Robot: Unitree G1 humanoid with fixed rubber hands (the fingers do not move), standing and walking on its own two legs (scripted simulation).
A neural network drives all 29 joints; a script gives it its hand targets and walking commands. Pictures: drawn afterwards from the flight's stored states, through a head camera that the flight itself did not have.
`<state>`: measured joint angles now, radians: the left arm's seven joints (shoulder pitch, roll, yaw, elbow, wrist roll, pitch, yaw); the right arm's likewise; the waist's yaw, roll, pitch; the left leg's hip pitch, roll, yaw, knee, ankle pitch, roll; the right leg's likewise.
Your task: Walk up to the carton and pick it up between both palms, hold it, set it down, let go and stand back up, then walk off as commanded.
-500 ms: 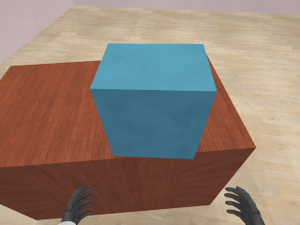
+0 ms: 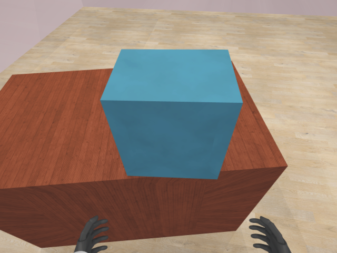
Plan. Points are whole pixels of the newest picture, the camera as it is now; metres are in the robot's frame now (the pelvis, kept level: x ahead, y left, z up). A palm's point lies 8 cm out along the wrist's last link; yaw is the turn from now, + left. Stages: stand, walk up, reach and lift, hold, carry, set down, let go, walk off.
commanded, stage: set down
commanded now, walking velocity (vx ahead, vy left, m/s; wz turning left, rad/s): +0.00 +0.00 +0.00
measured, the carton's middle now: (172, 118) +0.44 +0.02 +0.07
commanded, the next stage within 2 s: let go in 0.06 s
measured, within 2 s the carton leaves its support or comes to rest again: neither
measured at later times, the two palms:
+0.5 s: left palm out of the picture +0.15 +0.23 -0.08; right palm out of the picture +0.15 -0.23 -0.08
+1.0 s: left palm out of the picture +0.13 +0.28 -0.08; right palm out of the picture +0.16 -0.28 -0.10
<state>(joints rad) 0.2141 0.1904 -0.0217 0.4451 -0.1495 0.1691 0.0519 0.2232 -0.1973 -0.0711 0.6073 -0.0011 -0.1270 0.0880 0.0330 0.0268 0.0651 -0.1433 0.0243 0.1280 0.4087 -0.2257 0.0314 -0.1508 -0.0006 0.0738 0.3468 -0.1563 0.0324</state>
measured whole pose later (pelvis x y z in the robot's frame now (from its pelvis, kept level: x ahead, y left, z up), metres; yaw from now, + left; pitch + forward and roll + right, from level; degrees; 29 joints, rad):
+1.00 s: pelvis +0.02 -0.01 -0.01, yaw +0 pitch -2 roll +1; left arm 0.22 0.34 0.03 0.72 -0.08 0.00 -0.01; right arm 0.22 -0.29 -0.09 0.71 -0.04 -0.05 0.04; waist 0.03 0.01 0.03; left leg -0.14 0.00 0.13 0.43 -0.27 0.02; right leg -0.21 -0.02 0.07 0.50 -0.27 0.02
